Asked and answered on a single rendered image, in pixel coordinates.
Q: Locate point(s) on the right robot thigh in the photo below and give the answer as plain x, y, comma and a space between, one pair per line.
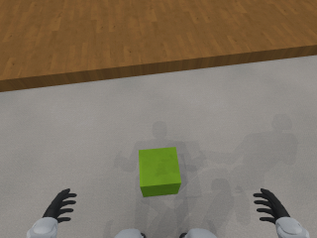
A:
199, 233

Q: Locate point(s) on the right robot forearm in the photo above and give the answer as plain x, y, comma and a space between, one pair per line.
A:
287, 227

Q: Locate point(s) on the right robot hand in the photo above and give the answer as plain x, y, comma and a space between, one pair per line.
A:
277, 210

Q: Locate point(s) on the left robot forearm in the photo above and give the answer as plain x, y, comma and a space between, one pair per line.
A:
45, 227

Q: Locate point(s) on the left robot hand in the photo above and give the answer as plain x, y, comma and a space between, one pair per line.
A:
54, 210

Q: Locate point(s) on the carton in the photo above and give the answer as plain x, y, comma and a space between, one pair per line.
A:
159, 171

